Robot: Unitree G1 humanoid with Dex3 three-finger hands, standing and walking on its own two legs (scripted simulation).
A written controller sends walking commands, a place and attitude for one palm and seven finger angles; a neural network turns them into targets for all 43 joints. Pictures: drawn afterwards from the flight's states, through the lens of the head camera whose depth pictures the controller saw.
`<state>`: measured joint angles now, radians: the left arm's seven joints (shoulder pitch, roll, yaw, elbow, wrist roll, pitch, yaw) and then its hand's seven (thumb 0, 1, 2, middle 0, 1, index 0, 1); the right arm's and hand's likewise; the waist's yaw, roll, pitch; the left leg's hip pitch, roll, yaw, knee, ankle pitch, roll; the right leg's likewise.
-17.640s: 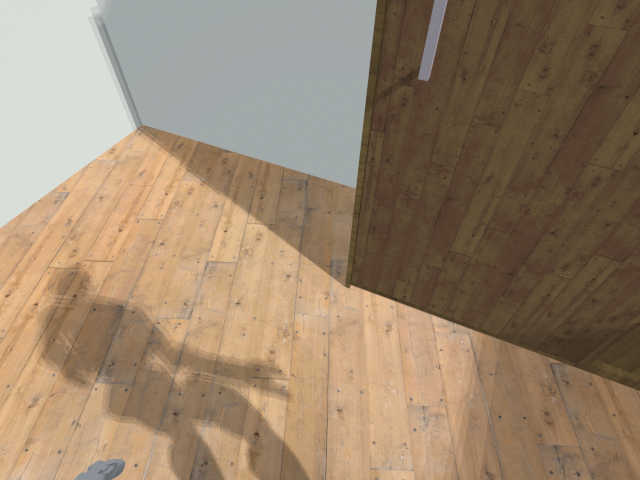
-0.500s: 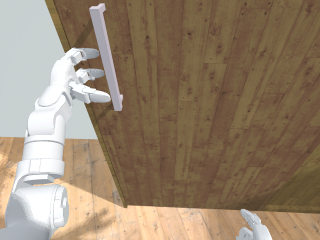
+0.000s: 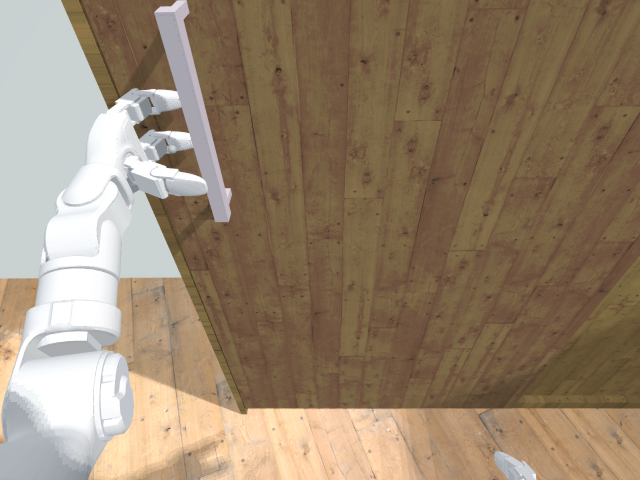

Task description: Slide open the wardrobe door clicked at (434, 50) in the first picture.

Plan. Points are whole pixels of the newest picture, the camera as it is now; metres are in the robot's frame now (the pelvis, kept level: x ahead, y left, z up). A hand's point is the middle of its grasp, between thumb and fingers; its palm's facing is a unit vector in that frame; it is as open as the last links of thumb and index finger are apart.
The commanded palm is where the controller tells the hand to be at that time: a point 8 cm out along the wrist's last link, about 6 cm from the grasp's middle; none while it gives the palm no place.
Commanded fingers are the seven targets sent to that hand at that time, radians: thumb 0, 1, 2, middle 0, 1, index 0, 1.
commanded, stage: slide the fingers in behind the handle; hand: left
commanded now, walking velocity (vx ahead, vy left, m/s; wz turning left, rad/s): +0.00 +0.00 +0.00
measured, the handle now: (204, 126) +0.47 +0.16 +0.24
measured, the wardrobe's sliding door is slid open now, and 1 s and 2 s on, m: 0.00 0.00 0.00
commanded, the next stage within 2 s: grip the handle and tug to test in 1.70 s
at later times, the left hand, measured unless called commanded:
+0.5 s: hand (177, 157) +0.41 +0.18 +0.24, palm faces +0.05 -1.00 +0.01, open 14.0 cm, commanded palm +0.38 +0.22 +0.23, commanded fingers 0.00 -0.50 0.30 -0.30 -1.20 -0.30 -1.20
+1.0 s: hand (198, 154) +0.41 +0.15 +0.24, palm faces +0.03 -1.00 +0.01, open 14.0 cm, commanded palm +0.39 +0.20 +0.23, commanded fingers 0.00 -0.50 0.30 -0.30 -1.20 -0.30 -1.20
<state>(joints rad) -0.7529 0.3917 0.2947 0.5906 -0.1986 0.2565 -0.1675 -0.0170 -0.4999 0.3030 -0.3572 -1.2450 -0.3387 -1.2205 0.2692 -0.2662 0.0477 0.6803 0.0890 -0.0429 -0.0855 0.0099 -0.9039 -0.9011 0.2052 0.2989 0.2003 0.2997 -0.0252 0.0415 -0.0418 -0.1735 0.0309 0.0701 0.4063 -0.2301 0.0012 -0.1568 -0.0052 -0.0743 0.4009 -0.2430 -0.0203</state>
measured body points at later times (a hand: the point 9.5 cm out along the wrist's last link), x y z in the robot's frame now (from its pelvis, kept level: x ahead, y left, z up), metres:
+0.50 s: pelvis +0.00 +0.00 +0.00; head -0.02 -0.01 +0.45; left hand +0.40 +0.23 +0.24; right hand +0.17 -0.23 -0.09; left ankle -0.01 +0.12 -0.74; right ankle -0.02 -0.10 -0.74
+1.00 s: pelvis +0.00 +0.00 +0.00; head -0.02 -0.02 +0.45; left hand +0.40 +0.21 +0.24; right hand +0.15 -0.24 -0.10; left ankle -0.01 +0.12 -0.74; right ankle -0.02 -0.10 -0.74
